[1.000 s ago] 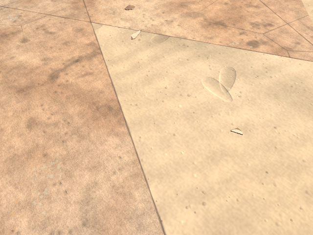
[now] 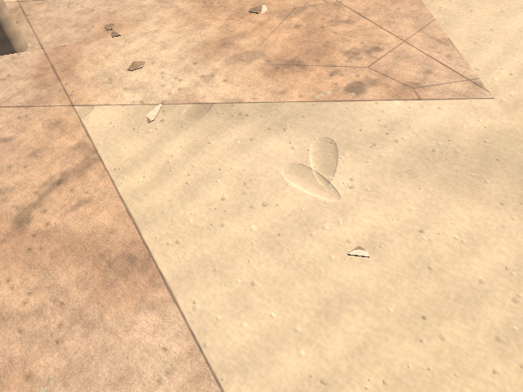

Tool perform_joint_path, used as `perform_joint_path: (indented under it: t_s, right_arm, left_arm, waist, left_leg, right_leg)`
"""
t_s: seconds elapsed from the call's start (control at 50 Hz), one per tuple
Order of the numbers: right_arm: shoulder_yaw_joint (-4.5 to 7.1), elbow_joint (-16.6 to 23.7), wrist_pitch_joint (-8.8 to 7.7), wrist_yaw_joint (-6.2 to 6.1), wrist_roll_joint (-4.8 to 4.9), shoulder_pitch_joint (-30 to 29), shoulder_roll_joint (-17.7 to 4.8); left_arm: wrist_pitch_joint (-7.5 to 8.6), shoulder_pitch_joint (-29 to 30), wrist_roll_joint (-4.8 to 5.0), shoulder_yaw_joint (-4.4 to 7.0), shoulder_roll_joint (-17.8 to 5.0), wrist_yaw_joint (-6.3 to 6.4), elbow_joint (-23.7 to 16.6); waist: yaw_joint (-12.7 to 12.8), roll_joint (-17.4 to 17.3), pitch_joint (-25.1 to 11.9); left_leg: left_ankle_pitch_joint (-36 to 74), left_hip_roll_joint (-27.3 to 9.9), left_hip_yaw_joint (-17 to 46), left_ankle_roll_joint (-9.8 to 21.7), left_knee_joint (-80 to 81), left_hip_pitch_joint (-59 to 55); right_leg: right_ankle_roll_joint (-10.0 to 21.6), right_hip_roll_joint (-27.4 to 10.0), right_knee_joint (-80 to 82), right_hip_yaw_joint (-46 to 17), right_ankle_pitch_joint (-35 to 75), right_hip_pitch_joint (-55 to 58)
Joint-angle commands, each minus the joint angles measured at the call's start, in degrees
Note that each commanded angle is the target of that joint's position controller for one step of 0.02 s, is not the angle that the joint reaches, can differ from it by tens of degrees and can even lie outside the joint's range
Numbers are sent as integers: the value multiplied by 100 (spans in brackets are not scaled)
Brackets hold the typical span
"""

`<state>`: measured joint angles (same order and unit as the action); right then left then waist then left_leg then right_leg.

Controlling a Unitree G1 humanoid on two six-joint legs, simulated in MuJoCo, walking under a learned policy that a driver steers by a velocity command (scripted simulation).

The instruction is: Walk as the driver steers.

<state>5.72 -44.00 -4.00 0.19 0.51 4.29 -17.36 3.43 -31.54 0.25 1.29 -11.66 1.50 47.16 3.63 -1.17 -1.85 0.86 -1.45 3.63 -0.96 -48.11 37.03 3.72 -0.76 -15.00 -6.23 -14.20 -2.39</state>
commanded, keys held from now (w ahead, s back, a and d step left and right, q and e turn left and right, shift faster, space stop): w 0.66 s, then w+q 0.28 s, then q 0.06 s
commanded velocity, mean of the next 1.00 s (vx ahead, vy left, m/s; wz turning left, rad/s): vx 0.47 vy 0.00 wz -0.02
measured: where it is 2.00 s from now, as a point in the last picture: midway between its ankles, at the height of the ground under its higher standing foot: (296, 286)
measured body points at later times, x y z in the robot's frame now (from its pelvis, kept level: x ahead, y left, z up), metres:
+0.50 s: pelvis +0.27 +0.06 -0.01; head +0.30 +0.06 +0.44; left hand +0.43 +0.32 -0.12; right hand +0.30 -0.21 -0.14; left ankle +0.26 +0.15 -0.76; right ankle +0.29 -0.10 -0.68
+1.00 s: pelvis +0.56 -0.02 -0.01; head +0.58 -0.03 +0.44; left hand +0.63 +0.26 -0.12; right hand +0.68 -0.30 -0.13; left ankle +0.59 +0.15 -0.67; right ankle +0.57 -0.11 -0.76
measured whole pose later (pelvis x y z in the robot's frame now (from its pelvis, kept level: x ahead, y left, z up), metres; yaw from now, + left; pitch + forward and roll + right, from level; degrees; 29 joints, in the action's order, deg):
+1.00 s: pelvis +0.56 -0.02 -0.01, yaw +3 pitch +0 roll -1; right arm 3.8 -47.2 -1.5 -0.2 1.7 12.8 -17.8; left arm 6.5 -16.0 -1.0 3.6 -14.5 -1.1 44.9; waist 1.5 -2.8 2.7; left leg -14.2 -5.1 3.9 0.5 -63.3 35.2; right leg 3.1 1.1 -19.0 8.7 -9.4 -10.0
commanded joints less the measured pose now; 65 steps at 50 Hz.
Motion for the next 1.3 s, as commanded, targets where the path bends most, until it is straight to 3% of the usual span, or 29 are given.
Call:
perform_joint_path:
  t_s: [0.02,0.16,0.22,0.26,0.28,0.3,0.32,0.34,0.36,0.38,0.4,0.46,0.58,0.68,0.72,0.76,0.78,0.8,0.82,0.86,0.92,1.0,1.08,1.14,1.2,1.24,1.26,1.28,1.3]
  right_arm:
    - [-27,513,-168,76,24,-999,-114]
    - [-162,766,-344,291,97,-1641,-137]
    - [-78,663,-375,280,95,-993,-423]
    - [110,226,-350,160,46,763,-874]
    - [188,83,-308,100,-51,1887,-1326]
    - [178,-170,-297,193,-62,2240,-1311]
    - [28,-150,-313,189,34,1864,-728]
    - [-42,-96,-288,154,59,1377,-498]
    - [-88,-46,-258,153,14,1047,-435]
    - [-116,-32,-253,161,-52,880,-343]
    - [-149,-60,-260,158,-112,833,-271]
    - [-152,-220,-318,140,-16,931,-306]
    - [-148,-391,-228,48,66,1370,-582]
    - [-121,-624,-77,10,128,1887,-764]
    - [-95,-635,2,-16,110,1847,-868]
    - [-153,-526,50,-28,21,1660,-787]
    - [-325,-332,-11,-6,-54,2063,-224]
    - [-446,-446,-94,25,63,2530,96]
    - [-244,-416,-129,30,230,2102,-608]
    - [-209,-186,-109,-4,206,1327,-600]
    - [-170,-298,140,-16,156,1597,-278]
    - [-131,-68,304,-63,61,1252,-178]
    - [-209,219,247,124,-18,566,24]
    - [-160,486,277,258,-19,243,-103]
    - [-41,649,337,320,-43,347,-343]
    - [162,459,312,262,-42,1273,-690]
    - [342,472,313,114,-52,1632,-1294]
    - [350,662,326,23,-137,1379,-1718]
    - [263,854,288,105,-153,1366,-1437]
  left_arm:
    - [48,-249,8,248,-912,65,-218]
    - [-57,-327,101,335,-1088,59,-53]
    - [-98,54,92,394,-1264,59,-103]
    - [-93,373,28,355,-1215,42,-235]
    - [-39,165,-153,207,-778,14,-351]
    - [77,-542,94,77,-239,-21,-293]
    - [156,53,283,224,-937,-22,-277]
    - [196,782,297,280,-1177,-41,-444]
    - [222,1118,180,271,-1110,-41,-478]
    - [225,1220,90,303,-1050,-55,-507]
    - [196,1138,79,302,-930,-86,-499]
    - [115,1223,65,252,-655,-104,-550]
    - [224,2714,15,113,-458,-217,-1078]
    - [269,3393,74,163,-694,-373,-1433]
    - [290,3092,53,250,-889,-386,-1430]
    - [293,1497,18,484,-1358,-301,-1043]
    - [275,642,-153,611,-1910,-236,-956]
    - [244,422,-106,577,-1762,-264,-867]
    - [230,670,-80,439,-1290,-257,-905]
    - [252,1455,-65,331,-1000,-249,-897]
    - [389,1963,-100,315,-781,-283,-805]
    - [444,2142,-146,389,-958,-203,-631]
    - [280,2098,-95,451,-1187,-23,-558]
    - [134,1932,13,508,-1352,34,-465]
    - [1,2110,182,576,-1479,66,-494]
    - [-71,2168,233,552,-1357,72,-532]
    - [-50,1855,34,480,-1193,41,-583]
    - [-32,1319,-276,305,-678,-27,-722]
    - [-5,1392,-101,323,-1018,-102,-694]
  waist:
    - [109,1022,611]
    - [400,1113,988]
    - [-55,1299,680]
    - [-907,1081,-584]
    - [-1114,-68,-1741]
    - [-774,-1927,-2400]
    - [-883,-1231,-1401]
    - [-837,-635,-538]
    - [-654,-32,-156]
    - [-495,-27,29]
    - [-348,-215,32]
    - [-223,-334,269]
    - [-630,-174,557]
    - [-750,-178,632]
    - [-479,-290,420]
    - [344,-241,-634]
    - [387,738,-1686]
    - [286,1835,-2587]
    - [368,1223,-1820]
    - [49,538,-459]
    - [-397,642,-20]
    - [-565,487,420]
    - [-321,470,371]
    - [-205,495,233]
    - [-387,628,101]
    - [-854,341,-365]
    - [-933,-591,-735]
    - [-300,-1619,-1302]
    - [-635,-918,-2282]
  left_leg:
    - [329,49,-100,-113,754,823]
    - [-198,87,-425,43,1814,356]
    - [-552,307,-603,361,2047,-796]
    - [-268,148,-437,820,2046,-3394]
    - [-558,-1234,1265,1350,1728,-5591]
    - [-2103,-2270,4032,2004,2870,-6628]
    - [-2571,-2009,3782,1705,3272,-5903]
    - [-2021,-1805,2741,1500,3275,-4969]
    - [-1147,-1555,2069,1418,3381,-4114]
    - [-625,-1333,1647,1407,3513,-3597]
    - [-387,-1171,1348,1405,3668,-3322]
    - [327,-1054,774,1526,3982,-2906]
    - [743,-671,-62,1264,4103,-2733]
    - [762,-1193,224,1139,3704,-3781]
    - [1610,-1242,334,1026,3170,-4026]
    - [2188,-759,64,748,1252,-3267]
    - [180,-74,-246,407,-971,-1279]
    - [-3306,466,201,276,-2366,-135]
    - [-3163,154,559,314,-2859,374]
    - [-2290,-338,250,301,-2487,343]
    - [-1729,-607,231,233,-2030,-440]
    - [-1060,-550,229,46,-1262,-135]
    - [191,-388,-314,14,368,-577]
    - [41,-291,-460,103,884,-613]
    - [-797,-87,-656,366,1144,-831]
    - [-265,370,-856,693,1973,-2088]
    - [2404,-354,296,1065,2093,-3327]
    - [4587,-1672,2431,2225,1685,-4749]
    - [3002,-1993,3271,2648,2302,-4859]
  right_leg:
    - [560,-986,711,-1019,150,439]
    - [702,-1234,321,-1026,1149,599]
    - [539,-1308,-208,-940,3111,565]
    - [243,-822,-2155,-482,4499,-167]
    - [25,-246,-4139,-302,2199,-1734]
    - [-214,639,-5679,-537,-1868,-3357]
    - [-143,231,-6205,-687,-1647,-3940]
    - [-82,-65,-6086,-382,-1082,-4075]
    - [-90,-345,-5855,-156,-639,-3787]
    - [-111,-503,-5578,-70,-377,-3572]
    - [-117,-630,-5439,-43,-231,-3322]
    - [-243,-743,-4971,180,-61,-3426]
    - [-347,-487,-2446,654,1805,-3213]
    - [-131,-299,-1598,540,1630,-3270]
    - [-1,-119,-1446,592,1146,-2731]
    - [328,-158,-1434,593,1341,-325]
    - [947,-1657,-1579,-1239,1098,2039]
    - [1433,-2510,-705,-3402,199,2859]
    - [1156,-2303,-466,-2999,-205,2266]
    - [865,-1876,-116,-1458,500,531]
    - [773,-1490,515,-354,949,-659]
    - [765,-1423,584,748,2939,-883]
    - [610,-1190,348,1609,3404,-784]
    - [585,-1424,-27,1638,3504,-234]
    - [420,-1597,-807,1612,4005,112]
    - [66,-1181,-2409,1826,4079,-77]
    - [-386,-740,-3972,1897,2171,-1153]
    - [-801,266,-5966,1399,-2795,-3049]
    - [-739,306,-6571,135,-2745,-3306]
